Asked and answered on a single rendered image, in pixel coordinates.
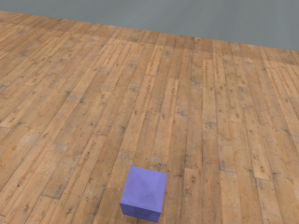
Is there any carton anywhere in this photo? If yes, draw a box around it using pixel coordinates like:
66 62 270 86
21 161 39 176
120 166 167 222

